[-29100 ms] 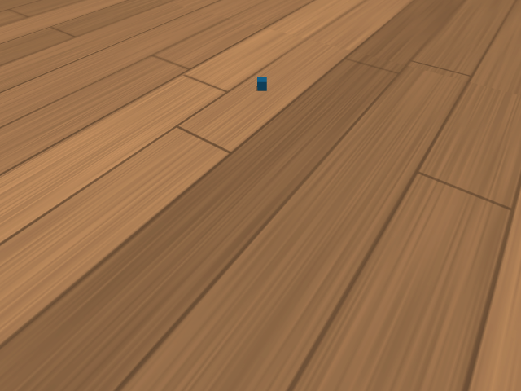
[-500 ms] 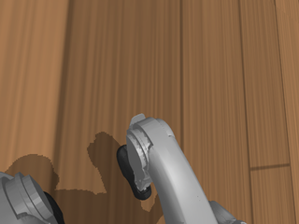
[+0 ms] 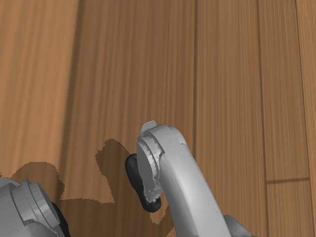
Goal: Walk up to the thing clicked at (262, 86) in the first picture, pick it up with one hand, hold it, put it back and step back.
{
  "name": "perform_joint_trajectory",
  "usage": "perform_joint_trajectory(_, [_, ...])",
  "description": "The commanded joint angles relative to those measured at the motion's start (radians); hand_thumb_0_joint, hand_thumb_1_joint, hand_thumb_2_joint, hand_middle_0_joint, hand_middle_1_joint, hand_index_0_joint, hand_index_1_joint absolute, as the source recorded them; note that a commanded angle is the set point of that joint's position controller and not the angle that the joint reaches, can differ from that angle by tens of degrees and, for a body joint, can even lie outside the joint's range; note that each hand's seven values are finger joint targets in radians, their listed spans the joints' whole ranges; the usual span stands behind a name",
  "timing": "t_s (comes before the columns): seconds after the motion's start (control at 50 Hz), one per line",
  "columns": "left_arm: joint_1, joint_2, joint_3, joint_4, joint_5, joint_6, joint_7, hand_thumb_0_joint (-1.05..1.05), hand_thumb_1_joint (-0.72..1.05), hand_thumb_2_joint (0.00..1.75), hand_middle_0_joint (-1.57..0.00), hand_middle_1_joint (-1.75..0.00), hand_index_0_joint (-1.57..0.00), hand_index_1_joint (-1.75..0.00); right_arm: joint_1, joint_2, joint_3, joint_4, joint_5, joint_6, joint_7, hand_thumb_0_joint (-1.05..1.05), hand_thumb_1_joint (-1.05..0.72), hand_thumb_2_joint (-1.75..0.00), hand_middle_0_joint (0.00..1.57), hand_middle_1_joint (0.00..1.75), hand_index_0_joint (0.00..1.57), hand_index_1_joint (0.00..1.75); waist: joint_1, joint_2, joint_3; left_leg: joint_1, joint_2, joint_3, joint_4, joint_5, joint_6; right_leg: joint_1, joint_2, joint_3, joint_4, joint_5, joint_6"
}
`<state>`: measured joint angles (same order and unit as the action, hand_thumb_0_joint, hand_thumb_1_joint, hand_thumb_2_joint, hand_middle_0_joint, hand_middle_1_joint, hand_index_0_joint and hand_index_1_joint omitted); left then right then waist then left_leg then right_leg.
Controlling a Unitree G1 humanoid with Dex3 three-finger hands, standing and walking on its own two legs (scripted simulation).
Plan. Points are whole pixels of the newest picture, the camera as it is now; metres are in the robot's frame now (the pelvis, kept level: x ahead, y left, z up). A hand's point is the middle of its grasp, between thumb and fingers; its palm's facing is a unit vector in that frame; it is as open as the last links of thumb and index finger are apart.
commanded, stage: settle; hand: left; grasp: from above
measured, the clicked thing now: out of the picture +0.48 +0.35 -0.28
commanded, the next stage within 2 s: lift in 0.60 s
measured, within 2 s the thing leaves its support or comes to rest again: leaves its support in 0.12 s
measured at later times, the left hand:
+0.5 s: hand out of the picture +0.47 +0.37 -0.16, palm faces -0.43 -0.16 -0.89, open 9.8 cm
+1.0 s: hand out of the picture +0.45 +0.36 -0.10, palm faces -0.45 -0.18 -0.88, open 9.8 cm
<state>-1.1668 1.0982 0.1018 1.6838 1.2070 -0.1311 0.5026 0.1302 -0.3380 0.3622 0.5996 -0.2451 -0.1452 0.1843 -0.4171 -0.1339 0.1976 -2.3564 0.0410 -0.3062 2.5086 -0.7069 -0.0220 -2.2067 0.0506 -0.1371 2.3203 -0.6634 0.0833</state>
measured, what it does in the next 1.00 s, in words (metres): stands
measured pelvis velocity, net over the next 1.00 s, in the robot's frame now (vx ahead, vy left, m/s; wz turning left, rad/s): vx -0.01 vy -0.01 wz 0.12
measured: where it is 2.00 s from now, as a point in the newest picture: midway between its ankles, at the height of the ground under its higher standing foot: (108, 217)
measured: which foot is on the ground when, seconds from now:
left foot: down 0.00-1.00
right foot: down 0.00-1.00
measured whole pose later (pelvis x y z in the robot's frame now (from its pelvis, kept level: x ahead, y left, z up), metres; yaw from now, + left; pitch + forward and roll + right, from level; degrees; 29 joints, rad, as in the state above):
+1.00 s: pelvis -0.01 -0.01 +0.04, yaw +7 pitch +35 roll -10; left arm -0.99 0.80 0.08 1.19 1.14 -0.05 0.08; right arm 0.21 -0.31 0.11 0.59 -0.09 0.07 0.11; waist -0.26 0.02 -0.02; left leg -2.32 0.02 -0.18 2.33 -0.63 -0.02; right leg -2.20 -0.01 -0.06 2.23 -0.65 0.06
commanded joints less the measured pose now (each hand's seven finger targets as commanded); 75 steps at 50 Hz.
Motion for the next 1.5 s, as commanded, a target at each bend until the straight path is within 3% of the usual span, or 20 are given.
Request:
perform_joint_trajectory(0.0, [-0.269,0.246,0.035,-0.220,0.010,0.022,0.026,0.00,0.53,0.58,-0.93,-0.58,-0.94,-0.57,0.206,-0.340,-0.130,0.029,0.003,0.009,-0.007,0.00,-0.91,-0.90,0.20,0.30,0.20,0.30,-0.025,0.644,-0.729,0.582,0.026,0.138,-0.251,0.288,0.008,0.334,0.032,-0.140,-0.171,0.294,-0.109])
perform_joint_trajectory(0.04, [-0.232,0.223,0.030,-0.203,0.011,0.036,0.014,0.00,0.53,0.57,-0.94,-0.54,-0.95,-0.54,0.209,-0.340,-0.152,0.028,0.010,0.012,-0.005,0.00,-0.91,-0.90,0.20,0.30,0.20,0.30,-0.024,0.627,-0.716,0.563,0.023,0.154,-0.248,0.274,0.015,0.338,0.034,-0.125,-0.184,0.291,-0.107])
perform_joint_trajectory(0.08, [-0.274,0.244,0.067,-0.344,0.018,0.042,0.007,0.00,0.57,0.57,-0.96,-0.56,-0.97,-0.55,0.230,-0.340,-0.171,0.028,0.012,0.019,0.001,0.00,-0.90,-0.90,0.20,0.30,0.20,0.30,0.002,0.688,-0.804,0.611,0.021,0.158,-0.251,0.328,0.007,0.357,0.029,-0.122,-0.175,0.327,-0.113])
perform_joint_trajectory(0.12, [-0.267,0.169,0.038,-0.392,0.000,0.054,-0.024,0.00,0.61,0.58,-0.99,-0.55,-1.00,-0.54,0.218,-0.329,-0.195,0.020,0.027,0.019,0.010,0.00,-0.90,-0.90,0.20,0.30,0.20,0.30,0.013,0.708,-0.819,0.633,0.016,0.166,-0.259,0.340,0.004,0.321,0.024,-0.117,-0.179,0.321,-0.120])
perform_joint_trajectory(0.14, [-0.230,0.180,0.054,-0.388,-0.006,0.062,-0.034,0.00,0.61,0.56,-0.99,-0.54,-1.00,-0.52,0.223,-0.330,-0.206,0.028,0.034,0.025,0.013,0.00,-0.90,-0.90,0.20,0.30,0.20,0.30,0.025,0.710,-0.838,0.646,0.017,0.165,-0.264,0.346,0.004,0.318,0.025,-0.116,-0.177,0.320,-0.120])
perform_joint_trajectory(0.16, [-0.237,0.137,0.027,-0.414,-0.009,0.067,-0.053,0.00,0.63,0.55,-1.00,-0.53,-1.01,-0.52,0.219,-0.323,-0.213,0.017,0.042,0.028,0.016,0.00,-0.90,-0.90,0.20,0.30,0.20,0.30,0.022,0.703,-0.835,0.630,0.012,0.170,-0.263,0.340,0.005,0.306,0.023,-0.113,-0.180,0.317,-0.122])
perform_joint_trajectory(0.28, [-0.219,0.043,0.005,-0.475,-0.020,0.091,-0.153,0.00,0.76,0.55,-1.09,-0.51,-1.11,-0.50,0.238,-0.312,-0.268,0.014,0.082,0.069,0.025,0.00,-0.90,-0.90,0.20,0.30,0.20,0.30,0.055,0.652,-0.850,0.603,-0.003,0.177,-0.292,0.317,0.007,0.242,0.009,-0.098,-0.180,0.286,-0.130])
perform_joint_trajectory(0.3, [-0.213,0.060,0.016,-0.465,-0.017,0.095,-0.169,0.00,0.78,0.58,-1.11,-0.54,-1.13,-0.52,0.250,-0.305,-0.272,0.026,0.088,0.078,0.024,0.00,-0.90,-0.90,0.20,0.30,0.20,0.30,0.052,0.643,-0.843,0.594,-0.003,0.185,-0.290,0.302,0.014,0.258,0.011,-0.087,-0.185,0.280,-0.126])
perform_joint_trajectory(0.32, [-0.249,0.002,-0.021,-0.521,-0.023,0.091,-0.186,0.00,0.80,0.57,-1.12,-0.54,-1.14,-0.52,0.236,-0.290,-0.274,-0.001,0.090,0.082,0.023,0.00,-0.90,-0.90,0.20,0.30,0.20,0.30,0.055,0.624,-0.871,0.587,-0.007,0.196,-0.289,0.306,0.018,0.279,0.010,-0.081,-0.195,0.296,-0.123])
perform_joint_trajectory(0.42, [-0.250,0.014,-0.012,-0.518,-0.019,0.082,-0.241,0.00,0.82,0.56,-1.14,-0.53,-1.16,-0.51,0.247,-0.289,-0.291,-0.012,0.101,0.115,0.004,0.00,-0.90,-0.90,0.20,0.30,0.20,0.30,0.062,0.544,-0.871,0.555,-0.019,0.198,-0.312,0.262,0.023,0.283,0.004,-0.075,-0.219,0.250,-0.128])
perform_joint_trajectory(0.66, [-0.296,0.031,0.000,-0.517,-0.011,0.061,-0.265,0.00,0.82,0.55,-1.14,-0.63,-1.18,-0.59,0.246,-0.257,-0.301,-0.026,0.109,0.159,-0.059,0.00,-0.93,-0.91,0.20,0.30,0.20,0.30,0.077,0.511,-0.899,0.539,-0.029,0.234,-0.332,0.222,0.032,0.307,-0.003,-0.047,-0.260,0.209,-0.124])
perform_joint_trajectory(0.72, [-0.284,0.021,-0.007,-0.541,-0.019,0.066,-0.284,0.00,0.73,0.56,-1.02,-0.55,-1.05,-0.51,0.246,-0.249,-0.306,-0.029,0.114,0.166,-0.067,0.00,-0.88,-0.89,0.20,0.30,0.20,0.30,0.097,0.536,-0.934,0.567,-0.027,0.236,-0.356,0.228,0.029,0.308,-0.003,-0.044,-0.259,0.205,-0.130])
perform_joint_trajectory(0.76, [-0.286,0.029,0.003,-0.590,-0.025,0.074,-0.301,0.00,0.77,0.54,-1.04,-0.65,-1.10,-0.60,0.259,-0.251,-0.317,-0.038,0.122,0.173,-0.073,0.00,-0.91,-0.90,0.20,0.30,0.20,0.30,0.109,0.556,-0.981,0.607,-0.031,0.241,-0.374,0.260,0.027,0.334,-0.010,-0.039,-0.264,0.230,-0.129])
perform_joint_trajectory(0.82, [-0.251,0.016,0.007,-0.622,-0.059,0.089,-0.332,0.00,0.77,0.55,-1.04,-0.66,-1.09,-0.60,0.266,-0.244,-0.330,-0.032,0.131,0.188,-0.079,0.00,-0.91,-0.90,0.20,0.30,0.20,0.30,0.129,0.557,-0.999,0.630,-0.032,0.249,-0.394,0.276,0.028,0.352,-0.013,-0.030,-0.282,0.240,-0.129])
perform_joint_trajectory(1.02, [-0.124,0.000,0.038,-0.796,-0.095,0.084,-0.399,0.00,0.73,0.52,-0.99,-0.63,-1.05,-0.57,0.267,-0.226,-0.388,-0.022,0.174,0.225,-0.100,0.00,-0.90,-0.90,0.20,0.30,0.20,0.30,0.196,0.507,-1.038,0.699,-0.045,0.257,-0.482,0.254,0.037,0.364,-0.027,0.000,-0.357,0.201,-0.137])
perform_joint_trajectory(1.16, [-0.030,-0.117,-0.014,-0.881,-0.144,0.084,-0.422,0.00,0.75,0.53,-1.00,-0.66,-1.05,-0.59,0.242,-0.184,-0.419,-0.018,0.197,0.227,-0.115,0.00,-0.90,-0.90,0.20,0.30,0.20,0.30,0.217,0.454,-1.031,0.761,-0.038,0.249,-0.592,0.184,0.047,0.405,-0.033,0.021,-0.434,0.167,-0.127])
perform_joint_trajectory(1.34, [0.077,-0.165,-0.024,-1.057,-0.200,0.116,-0.445,0.00,0.73,0.54,-0.96,-0.67,-1.03,-0.61,0.192,-0.159,-0.443,-0.029,0.230,0.223,-0.148,0.00,-0.89,-0.90,0.20,0.30,0.20,0.30,0.265,0.412,-1.043,0.924,-0.024,0.213,-0.789,0.127,0.048,0.550,-0.035,0.029,-0.560,0.159,-0.111])
perform_joint_trajectory(1.38, [0.109,-0.210,-0.045,-1.074,-0.206,0.125,-0.447,0.00,0.74,0.51,-0.98,-0.64,-1.04,-0.58,0.167,-0.144,-0.442,-0.032,0.233,0.222,-0.155,0.00,-0.89,-0.89,0.20,0.30,0.20,0.30,0.263,0.409,-1.020,0.962,-0.018,0.204,-0.837,0.115,0.045,0.577,-0.034,0.030,-0.589,0.160,-0.107])
perform_joint_trajectory(1.44, [0.149,-0.190,-0.028,-1.126,-0.205,0.143,-0.440,0.00,0.74,0.50,-0.98,-0.64,-1.04,-0.58,0.149,-0.130,-0.439,-0.033,0.243,0.221,-0.168,0.00,-0.89,-0.89,0.20,0.30,0.20,0.30,0.288,0.394,-1.037,1.041,-0.018,0.216,-0.906,0.134,0.044,0.678,-0.035,0.041,-0.667,0.169,-0.103])
perform_joint_trajectory(1.48, [0.202,-0.239,-0.054,-1.115,-0.219,0.157,-0.443,0.00,0.73,0.50,-0.97,-0.63,-1.03,-0.57,0.130,-0.117,-0.436,-0.029,0.245,0.220,-0.175,0.00,-0.89,-0.89,0.20,0.30,0.20,0.30,0.284,0.360,-0.994,1.070,-0.017,0.225,-0.945,0.130,0.045,0.722,-0.034,0.048,-0.725,0.161,-0.100])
